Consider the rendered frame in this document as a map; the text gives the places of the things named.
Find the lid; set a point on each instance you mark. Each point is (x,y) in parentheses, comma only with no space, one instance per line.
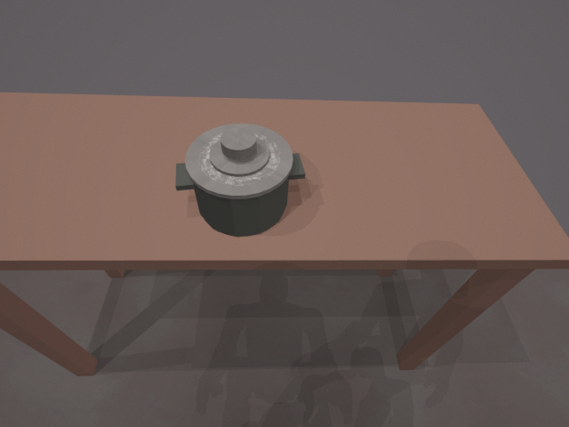
(255,176)

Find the table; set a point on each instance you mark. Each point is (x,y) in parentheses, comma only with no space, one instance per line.
(87,182)

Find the pot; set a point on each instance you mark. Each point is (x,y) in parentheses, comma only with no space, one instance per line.
(241,217)

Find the knob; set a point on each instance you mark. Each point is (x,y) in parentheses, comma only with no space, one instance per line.
(238,143)

